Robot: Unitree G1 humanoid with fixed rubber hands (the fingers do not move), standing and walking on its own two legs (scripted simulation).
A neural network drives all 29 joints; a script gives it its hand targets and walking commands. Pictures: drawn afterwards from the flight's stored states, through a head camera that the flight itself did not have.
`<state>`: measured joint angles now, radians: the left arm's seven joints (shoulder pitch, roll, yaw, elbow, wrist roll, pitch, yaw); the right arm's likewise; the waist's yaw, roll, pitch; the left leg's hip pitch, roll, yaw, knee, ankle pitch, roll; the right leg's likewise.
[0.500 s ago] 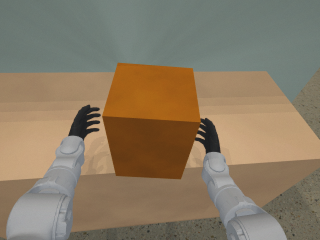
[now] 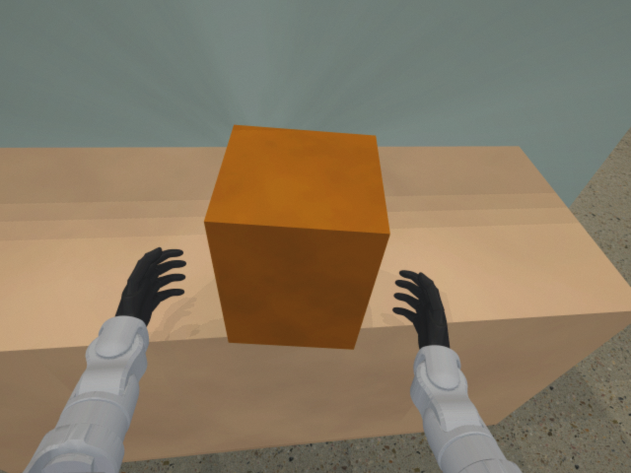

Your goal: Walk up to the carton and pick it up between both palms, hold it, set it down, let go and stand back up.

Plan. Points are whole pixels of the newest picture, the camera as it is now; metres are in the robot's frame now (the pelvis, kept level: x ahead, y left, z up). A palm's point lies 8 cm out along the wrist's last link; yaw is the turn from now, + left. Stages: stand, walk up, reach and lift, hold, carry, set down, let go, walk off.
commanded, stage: set down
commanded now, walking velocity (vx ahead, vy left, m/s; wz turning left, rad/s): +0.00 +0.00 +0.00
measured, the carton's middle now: (297, 245) +0.45 +0.00 +0.04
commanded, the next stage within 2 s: none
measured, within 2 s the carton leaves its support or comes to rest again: neither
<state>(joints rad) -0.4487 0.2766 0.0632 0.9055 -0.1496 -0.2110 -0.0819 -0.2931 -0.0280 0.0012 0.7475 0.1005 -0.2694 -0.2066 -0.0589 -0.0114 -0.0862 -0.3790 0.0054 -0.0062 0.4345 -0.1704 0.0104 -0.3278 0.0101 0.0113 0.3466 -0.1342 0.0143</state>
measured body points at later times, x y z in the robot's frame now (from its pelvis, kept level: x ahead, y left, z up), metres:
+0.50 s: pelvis +0.01 +0.00 +0.00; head +0.01 +0.01 +0.45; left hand +0.28 +0.22 +0.03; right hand +0.24 -0.18 +0.02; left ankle +0.03 +0.11 -0.74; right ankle +0.02 -0.13 -0.74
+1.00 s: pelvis +0.01 +0.00 +0.00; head -0.01 +0.01 +0.45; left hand +0.23 +0.23 +0.01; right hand +0.22 -0.18 +0.01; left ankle +0.03 +0.11 -0.74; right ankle +0.02 -0.13 -0.74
